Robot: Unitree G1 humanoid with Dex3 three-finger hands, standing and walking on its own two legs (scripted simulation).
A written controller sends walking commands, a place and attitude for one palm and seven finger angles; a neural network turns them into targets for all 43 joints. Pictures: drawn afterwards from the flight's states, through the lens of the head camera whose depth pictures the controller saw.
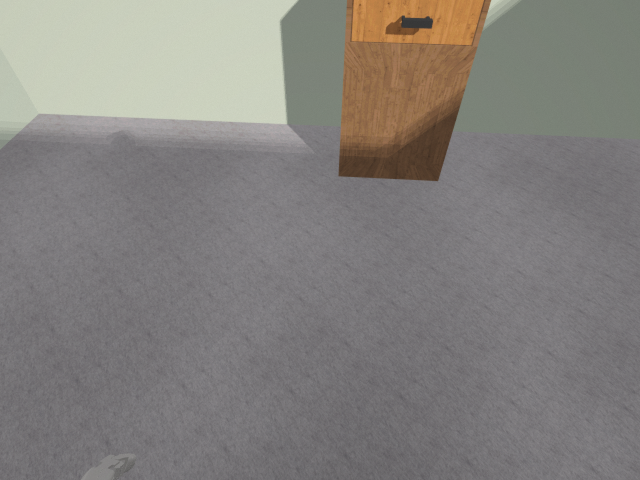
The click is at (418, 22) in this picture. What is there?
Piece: drawer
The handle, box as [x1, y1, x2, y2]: [401, 15, 432, 28]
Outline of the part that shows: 402,15 402,27 431,28 432,19 428,16 425,18 405,18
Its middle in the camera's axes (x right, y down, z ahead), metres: +0.34 -0.78 +1.38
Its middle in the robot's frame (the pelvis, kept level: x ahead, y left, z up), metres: +1.57 -0.26 -0.02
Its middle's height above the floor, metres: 0.75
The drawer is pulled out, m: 0.00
